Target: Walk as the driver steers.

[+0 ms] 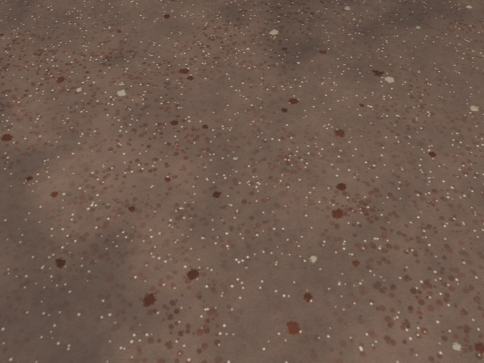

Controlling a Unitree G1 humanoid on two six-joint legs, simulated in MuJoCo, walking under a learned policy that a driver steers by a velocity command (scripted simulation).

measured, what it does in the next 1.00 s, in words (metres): steps to the right, turning right: right foot, then left foot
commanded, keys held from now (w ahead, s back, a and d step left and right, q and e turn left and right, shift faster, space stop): e+shift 0.40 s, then w+e+shift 0.40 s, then w+q+shift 0.20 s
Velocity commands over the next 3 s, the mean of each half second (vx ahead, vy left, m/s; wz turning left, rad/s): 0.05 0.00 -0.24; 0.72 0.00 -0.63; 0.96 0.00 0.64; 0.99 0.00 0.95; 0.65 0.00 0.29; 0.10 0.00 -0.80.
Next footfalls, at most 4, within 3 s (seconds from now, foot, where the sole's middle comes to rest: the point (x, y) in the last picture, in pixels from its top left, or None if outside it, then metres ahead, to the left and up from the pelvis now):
0.04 right None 0.08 -0.12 -0.77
0.42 left None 0.01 0.07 -0.77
0.92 right None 0.26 -0.33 -0.77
1.40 left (392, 272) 0.69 -0.44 -0.77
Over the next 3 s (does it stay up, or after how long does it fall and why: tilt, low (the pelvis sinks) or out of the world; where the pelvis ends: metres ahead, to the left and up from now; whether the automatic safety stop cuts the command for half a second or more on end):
stays up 1.50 -0.39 0.00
